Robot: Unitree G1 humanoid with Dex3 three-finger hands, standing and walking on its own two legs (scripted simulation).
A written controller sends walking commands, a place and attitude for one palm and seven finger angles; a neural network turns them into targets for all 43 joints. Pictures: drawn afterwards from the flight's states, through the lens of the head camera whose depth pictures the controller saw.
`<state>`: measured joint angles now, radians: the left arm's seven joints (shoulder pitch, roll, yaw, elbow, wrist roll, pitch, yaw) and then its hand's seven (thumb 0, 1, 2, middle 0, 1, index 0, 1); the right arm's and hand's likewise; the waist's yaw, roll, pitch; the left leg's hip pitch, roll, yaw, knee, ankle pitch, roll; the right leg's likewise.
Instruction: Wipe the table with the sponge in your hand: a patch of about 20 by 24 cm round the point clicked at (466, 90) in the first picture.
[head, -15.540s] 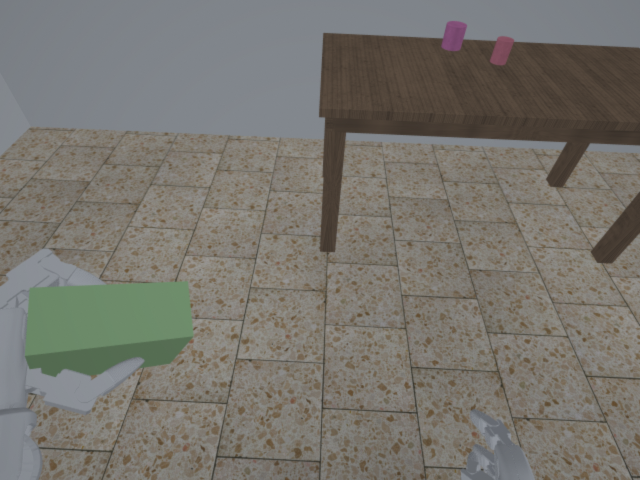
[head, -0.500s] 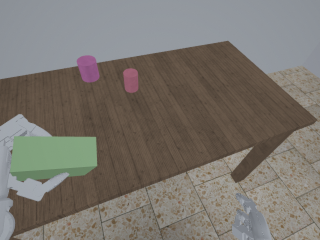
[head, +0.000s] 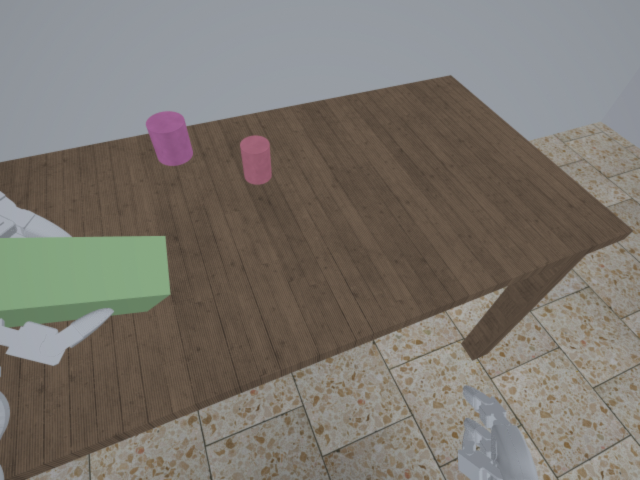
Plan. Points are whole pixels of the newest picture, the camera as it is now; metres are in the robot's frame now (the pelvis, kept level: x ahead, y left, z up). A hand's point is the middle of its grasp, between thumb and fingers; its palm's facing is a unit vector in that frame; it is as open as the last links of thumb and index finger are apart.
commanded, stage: come to a stop and stand still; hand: left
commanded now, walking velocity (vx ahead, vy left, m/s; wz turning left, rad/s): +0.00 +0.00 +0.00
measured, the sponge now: (109, 280) +0.26 +0.23 +0.15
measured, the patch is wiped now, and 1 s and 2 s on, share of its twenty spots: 0.00 0.00 0.00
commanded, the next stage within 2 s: look again from close up in 0.46 s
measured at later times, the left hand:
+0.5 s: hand (55, 306) +0.22 +0.27 +0.16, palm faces +0.37 -0.84 -0.38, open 9.7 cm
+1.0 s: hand (59, 299) +0.23 +0.26 +0.17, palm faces +0.36 -0.79 -0.50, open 9.7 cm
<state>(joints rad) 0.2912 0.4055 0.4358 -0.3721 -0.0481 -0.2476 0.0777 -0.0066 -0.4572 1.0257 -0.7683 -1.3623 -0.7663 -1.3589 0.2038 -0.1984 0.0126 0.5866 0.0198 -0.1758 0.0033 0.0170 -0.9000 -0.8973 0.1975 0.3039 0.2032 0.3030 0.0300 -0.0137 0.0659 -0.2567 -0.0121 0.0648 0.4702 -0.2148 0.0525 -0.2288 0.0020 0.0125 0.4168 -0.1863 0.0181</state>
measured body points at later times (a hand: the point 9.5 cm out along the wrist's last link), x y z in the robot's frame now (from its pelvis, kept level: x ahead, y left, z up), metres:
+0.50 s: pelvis +0.01 +0.01 +0.00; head +0.04 +0.04 +0.45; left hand +0.20 +0.31 +0.18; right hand +0.21 -0.19 -0.06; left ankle +0.02 +0.08 -0.74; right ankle +0.02 -0.14 -0.74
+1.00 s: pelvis +0.00 +0.00 +0.00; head +0.03 +0.02 +0.45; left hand +0.20 +0.30 +0.19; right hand +0.19 -0.22 -0.07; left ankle +0.02 +0.08 -0.74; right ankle +0.02 -0.13 -0.74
